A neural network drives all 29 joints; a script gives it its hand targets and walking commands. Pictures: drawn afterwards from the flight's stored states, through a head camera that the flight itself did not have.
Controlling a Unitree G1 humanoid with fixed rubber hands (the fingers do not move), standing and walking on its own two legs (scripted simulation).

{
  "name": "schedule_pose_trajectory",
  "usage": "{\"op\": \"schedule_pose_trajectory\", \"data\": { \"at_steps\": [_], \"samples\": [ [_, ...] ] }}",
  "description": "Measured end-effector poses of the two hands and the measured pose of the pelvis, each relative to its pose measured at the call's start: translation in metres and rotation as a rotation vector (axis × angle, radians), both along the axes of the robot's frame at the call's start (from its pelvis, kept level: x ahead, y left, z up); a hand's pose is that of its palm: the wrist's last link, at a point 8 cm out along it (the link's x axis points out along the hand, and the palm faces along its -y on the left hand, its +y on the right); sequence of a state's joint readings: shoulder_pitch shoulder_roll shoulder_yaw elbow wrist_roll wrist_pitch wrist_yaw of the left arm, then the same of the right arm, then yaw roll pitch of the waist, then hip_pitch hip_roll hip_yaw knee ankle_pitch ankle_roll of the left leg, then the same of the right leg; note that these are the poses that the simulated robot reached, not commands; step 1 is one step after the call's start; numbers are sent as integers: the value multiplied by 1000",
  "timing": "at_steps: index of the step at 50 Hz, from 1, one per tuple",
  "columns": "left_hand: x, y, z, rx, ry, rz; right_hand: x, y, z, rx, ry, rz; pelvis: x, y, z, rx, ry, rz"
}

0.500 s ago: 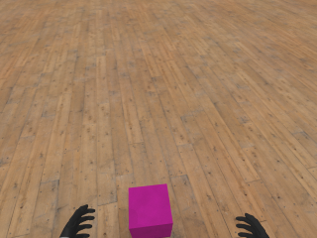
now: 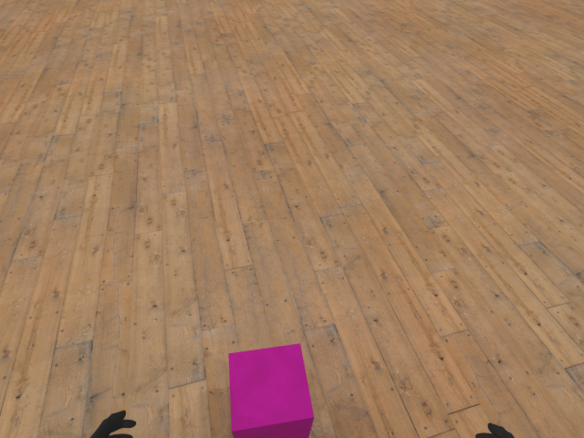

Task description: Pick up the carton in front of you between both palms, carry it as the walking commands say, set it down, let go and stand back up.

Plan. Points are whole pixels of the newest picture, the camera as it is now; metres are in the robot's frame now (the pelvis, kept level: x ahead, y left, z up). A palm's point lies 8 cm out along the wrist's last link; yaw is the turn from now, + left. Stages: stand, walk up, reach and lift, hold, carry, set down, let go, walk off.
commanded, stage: stand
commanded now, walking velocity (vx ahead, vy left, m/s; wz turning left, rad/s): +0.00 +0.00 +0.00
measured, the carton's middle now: (269, 398) +0.40 +0.07 -0.65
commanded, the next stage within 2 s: none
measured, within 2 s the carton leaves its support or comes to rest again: neither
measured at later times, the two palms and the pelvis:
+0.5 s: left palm out of the picture +0.09 +0.29 -0.10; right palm out of the picture +0.09 -0.30 -0.09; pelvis -0.01 +0.00 +0.01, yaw +0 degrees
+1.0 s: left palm out of the picture +0.07 +0.30 -0.10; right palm out of the picture +0.06 -0.31 -0.09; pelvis -0.03 +0.00 +0.01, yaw +0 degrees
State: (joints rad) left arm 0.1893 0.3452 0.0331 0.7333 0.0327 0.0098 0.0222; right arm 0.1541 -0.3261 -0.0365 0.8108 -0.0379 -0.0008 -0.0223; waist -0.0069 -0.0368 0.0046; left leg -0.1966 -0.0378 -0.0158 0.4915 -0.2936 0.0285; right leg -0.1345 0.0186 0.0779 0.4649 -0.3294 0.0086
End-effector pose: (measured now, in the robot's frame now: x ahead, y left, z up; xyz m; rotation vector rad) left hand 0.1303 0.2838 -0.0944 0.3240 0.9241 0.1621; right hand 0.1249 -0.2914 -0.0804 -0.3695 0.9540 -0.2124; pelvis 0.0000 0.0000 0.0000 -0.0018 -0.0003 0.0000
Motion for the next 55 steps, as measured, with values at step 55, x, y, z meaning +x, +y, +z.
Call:
{"op": "schedule_pose_trajectory", "data": {
  "at_steps": [55],
  "samples": [
    [-67, 18, -5, 39, 166, 47, -61, -21, -11, 0, 150, -42, -28, -4, 9, -2, -39, 5]
  ]
}}
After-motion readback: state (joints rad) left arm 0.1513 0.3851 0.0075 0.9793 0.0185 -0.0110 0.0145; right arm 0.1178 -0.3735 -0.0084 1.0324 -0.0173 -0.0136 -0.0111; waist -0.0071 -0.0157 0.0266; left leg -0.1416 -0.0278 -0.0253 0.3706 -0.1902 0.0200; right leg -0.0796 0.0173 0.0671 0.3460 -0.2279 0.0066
